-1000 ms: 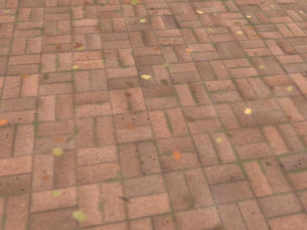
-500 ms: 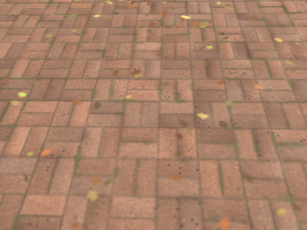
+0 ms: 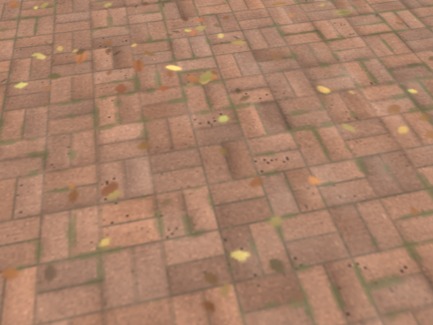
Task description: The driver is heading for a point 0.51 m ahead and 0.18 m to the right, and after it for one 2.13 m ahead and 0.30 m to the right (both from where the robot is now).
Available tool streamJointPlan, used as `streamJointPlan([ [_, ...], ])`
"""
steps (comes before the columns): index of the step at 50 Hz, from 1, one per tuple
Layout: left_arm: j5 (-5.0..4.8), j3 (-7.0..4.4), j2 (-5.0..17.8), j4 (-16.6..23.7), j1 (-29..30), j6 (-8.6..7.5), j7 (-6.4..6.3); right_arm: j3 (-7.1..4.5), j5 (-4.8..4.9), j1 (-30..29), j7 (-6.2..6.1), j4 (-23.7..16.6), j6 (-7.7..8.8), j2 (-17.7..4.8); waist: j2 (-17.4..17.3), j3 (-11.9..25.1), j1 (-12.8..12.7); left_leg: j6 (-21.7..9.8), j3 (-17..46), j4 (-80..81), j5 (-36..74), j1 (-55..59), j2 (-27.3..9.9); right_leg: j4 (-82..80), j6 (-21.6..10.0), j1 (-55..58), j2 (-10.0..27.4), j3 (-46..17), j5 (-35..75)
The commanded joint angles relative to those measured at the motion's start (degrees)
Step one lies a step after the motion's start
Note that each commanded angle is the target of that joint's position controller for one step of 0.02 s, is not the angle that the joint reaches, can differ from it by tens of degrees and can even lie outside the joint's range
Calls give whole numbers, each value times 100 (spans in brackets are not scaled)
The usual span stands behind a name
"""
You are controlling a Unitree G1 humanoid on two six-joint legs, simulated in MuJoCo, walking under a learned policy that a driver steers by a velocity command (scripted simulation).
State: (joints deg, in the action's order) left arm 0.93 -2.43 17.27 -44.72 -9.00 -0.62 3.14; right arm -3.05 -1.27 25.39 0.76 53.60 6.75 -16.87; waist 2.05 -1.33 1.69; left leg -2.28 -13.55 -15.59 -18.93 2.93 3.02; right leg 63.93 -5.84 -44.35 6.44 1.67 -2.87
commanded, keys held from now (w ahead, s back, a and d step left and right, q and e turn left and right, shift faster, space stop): w+e+shift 0.50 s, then w+q+shift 0.50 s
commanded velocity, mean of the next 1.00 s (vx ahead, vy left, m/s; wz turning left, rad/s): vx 1.00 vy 0.00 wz -0.36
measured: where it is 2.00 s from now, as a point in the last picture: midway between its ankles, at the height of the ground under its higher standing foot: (265, 63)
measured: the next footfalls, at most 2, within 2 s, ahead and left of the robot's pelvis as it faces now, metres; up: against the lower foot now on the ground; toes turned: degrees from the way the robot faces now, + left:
right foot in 0.18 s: +0.37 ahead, -0.05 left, +0.00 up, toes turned -14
left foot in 0.60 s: +0.83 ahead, -0.05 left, +0.00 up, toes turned -32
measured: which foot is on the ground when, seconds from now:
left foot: down 0.00-0.14, up 0.16-0.58, down 0.60-1.00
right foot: up 0.00-0.16, down 0.18-0.62, up 0.64-0.98, down 1.00-1.00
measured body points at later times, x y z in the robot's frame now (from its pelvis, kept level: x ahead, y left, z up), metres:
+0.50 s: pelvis +0.48 -0.06 +0.00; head +0.51 -0.07 +0.45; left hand +0.56 +0.23 -0.12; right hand +0.65 -0.35 -0.05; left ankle +0.76 +0.04 -0.67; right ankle +0.33 -0.04 -0.73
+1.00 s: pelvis +0.92 -0.22 -0.01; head +0.95 -0.24 +0.44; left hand +1.27 -0.17 -0.03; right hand +0.72 -0.43 -0.13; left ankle +0.80 -0.04 -0.73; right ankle +1.01 -0.39 -0.73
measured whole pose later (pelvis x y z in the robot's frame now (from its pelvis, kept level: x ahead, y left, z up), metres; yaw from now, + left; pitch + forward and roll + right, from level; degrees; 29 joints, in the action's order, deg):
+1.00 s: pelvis +0.92 -0.22 -0.01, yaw -18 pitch +3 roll +1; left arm 2.8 3.1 13.9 -32.8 5.5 -5.7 1.7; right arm -4.0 0.5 34.4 1.4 52.0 4.1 -15.5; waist 0.1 0.3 9.2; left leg -3.7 13.6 -22.9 -25.3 2.6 5.0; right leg 29.3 -0.8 -29.2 1.3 -2.7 -6.7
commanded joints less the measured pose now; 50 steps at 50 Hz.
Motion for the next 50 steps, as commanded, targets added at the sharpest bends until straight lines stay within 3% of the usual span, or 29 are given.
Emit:
streamJointPlan([
  [1,-23,131,-98,506,503,-39,130,33,23,-638,-34,-399,193,-262,-408,-814,-352,42,-186,1099,3445,-1273,-1142,-1180,-125,650,-106,466,868],
  [2,-68,120,-37,419,528,-25,152,43,24,-660,-89,-400,190,-303,-269,-603,-314,140,-395,1090,4338,-1038,-968,-1486,-194,1052,-421,763,1067],
  [3,-23,149,-84,578,662,-56,177,14,69,-473,-120,-390,217,-566,-465,-709,-387,192,-418,773,5635,-843,-1273,-1891,-291,1203,-454,880,1128],
  [5,19,87,188,443,318,-75,149,-57,68,-340,-260,-390,81,-848,-649,-368,-638,274,-435,-75,7602,-75,-1441,-2187,-441,1697,-873,1151,799],
  [7,0,-128,702,-34,-1391,-63,66,-174,-38,-786,-364,-599,-161,-1179,-841,579,-1546,182,-241,-2159,8461,-118,-1640,-2148,-642,3484,-1244,1014,160],
  [8,-15,-297,942,-432,-2668,-61,-38,-212,-100,-1097,-342,-718,-264,-1251,-714,1080,-2065,63,-45,-4011,7683,-744,-1640,-2388,-854,4816,-1229,527,-306],
  [9,-102,-433,1099,-508,-2600,-39,-179,-168,-111,-1181,-198,-661,-291,-905,86,694,-1842,63,10,-6313,2749,-1885,-711,-2823,-1083,5246,-971,-84,-768],
  [10,-66,-506,1517,-420,-2026,36,-213,72,-226,-977,-141,-1098,-171,-52,1225,422,-909,235,559,-8236,-1065,-4042,10,-2419,-1532,5817,-250,-1861,688],
  [11,16,-579,1793,-141,-1726,73,-234,157,-60,-875,-110,-1680,-11,-136,1180,1509,-705,246,1685,-8446,-969,-5202,-5,-4185,-2446,6619,600,-4414,-1590],
  [12,53,-536,1380,-40,-1563,55,-274,147,-116,-1253,-110,-1642,117,-490,-3,806,-715,196,1905,-7815,-484,-5488,-344,-5200,-2131,5979,779,-4944,-2772],
  [13,46,-457,1049,-107,-1366,14,-294,121,-109,-1422,-96,-1603,137,-603,-643,175,-426,218,1904,-7135,-62,-5204,-587,-5330,-1820,5017,644,-4546,-2657],
  [15,-20,-383,896,-93,-1141,-177,-345,180,-286,-1466,-106,-1597,-61,-487,-958,-230,-20,438,1917,-6342,-59,-4435,-891,-5285,-1619,3578,152,-3566,-1466],
  [17,-71,-324,805,-83,-1083,-343,-338,236,-321,-1601,-62,-1675,-287,-352,-893,-374,109,646,1750,-5420,-83,-3926,-1109,-5408,-1516,2609,-269,-2879,-1033],
  [21,-98,-398,904,-101,-1381,-435,-280,380,-146,-2885,48,-2209,-307,-92,-422,-491,-399,658,1354,-3086,1812,-3399,-915,-5390,-1124,2366,-845,-2174,497],
  [25,-130,-481,1026,-149,-1705,-402,-250,362,-30,-3264,35,-2433,-261,-217,43,-139,-761,438,1349,-1824,2487,-3017,-517,-4993,-791,3485,-639,-2380,1784],
  [28,-43,-466,1172,-275,-1716,-470,-320,162,-71,-2164,-52,-2056,-193,-612,141,566,-312,96,1155,-1421,2075,-1832,-158,-3950,-474,4534,-358,-2136,3927],
  [29,62,-497,1362,-270,-1498,-474,-313,19,-15,-1166,-134,-1773,-188,-873,213,1018,294,-40,1052,-1436,1548,-1052,-106,-2854,-362,4631,-355,-1930,4449],
  [30,159,-461,1214,-207,-1139,-484,-318,-113,-15,79,-241,-1422,-209,-1116,212,1393,985,-162,1175,-1652,963,126,-377,-1292,-273,3923,-551,-1641,3944],
  [31,131,-273,464,-3,-1113,-533,-327,-236,-170,989,-309,-1217,-201,-1514,-866,1875,1104,-493,2919,-1671,-955,1280,-1415,1127,-132,2544,-1102,-1249,1048],
  [32,-162,-110,10,159,-2137,-593,-208,-329,-190,506,-166,-1088,-204,-1828,-2945,2225,162,-1377,6840,-37,-1388,1922,-2469,2189,95,841,-1956,-1256,-2308],
  [33,31,-76,386,37,-1621,-536,-288,-269,-110,-331,-53,-1291,-233,-1141,-1510,1225,119,-1487,6624,116,-2062,1317,-2222,2201,-70,141,-1217,-1141,-1861],
  [34,138,-74,540,179,-884,-535,-248,-200,-16,-622,2,-1299,-223,-752,-575,736,130,-1443,5646,57,-1510,554,-1938,1854,-4,200,-916,-990,-1430],
  [35,231,-57,572,336,-396,-539,-228,-159,-22,-567,31,-1171,-225,-575,-88,459,108,-1295,5024,69,-857,-44,-1662,1369,35,373,-729,-871,-1346],
  [37,397,50,340,700,27,-465,-158,-79,1,-155,5,-771,-185,-432,-358,54,-104,-1225,4394,164,6,-784,-1228,723,227,459,-522,-791,-1576],
  [39,420,161,228,925,207,-414,-121,-112,74,84,-27,-611,-132,-538,-529,-130,-227,-1335,4205,371,378,-1094,-1133,30,419,331,-342,-700,-1831],
  [43,183,376,140,1396,1224,-460,30,-261,79,-233,-43,-778,-132,-845,-605,-379,-164,-1128,3428,1073,997,-2691,-706,-2383,697,2058,-478,-204,-258],
  [47,128,264,422,1343,1171,-464,-110,-335,206,144,42,-699,-134,-999,-501,-63,-65,-811,3436,471,2631,-1933,-875,-3159,616,3005,-677,-178,261],
  [49,182,105,654,1042,197,-508,-257,-376,193,246,35,-636,-171,-1151,-258,669,-517,-570,3107,-1386,4045,-1664,-545,-3452,468,4229,-888,-80,-422],
  [50,234,-17,886,881,-713,-547,-369,-376,208,108,56,-702,-138,-1110,-213,1174,-980,-446,2967,-2812,3472,-2430,-312,-3372,319,5466,-335,-544,-902],
])
Keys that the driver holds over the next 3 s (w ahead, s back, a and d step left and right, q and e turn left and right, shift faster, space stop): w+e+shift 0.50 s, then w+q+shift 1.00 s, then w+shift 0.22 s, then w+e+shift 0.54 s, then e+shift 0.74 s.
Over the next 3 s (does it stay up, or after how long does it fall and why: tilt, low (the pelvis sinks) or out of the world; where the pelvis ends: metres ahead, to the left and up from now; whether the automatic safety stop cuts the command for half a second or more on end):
stays up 2.47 -0.24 0.00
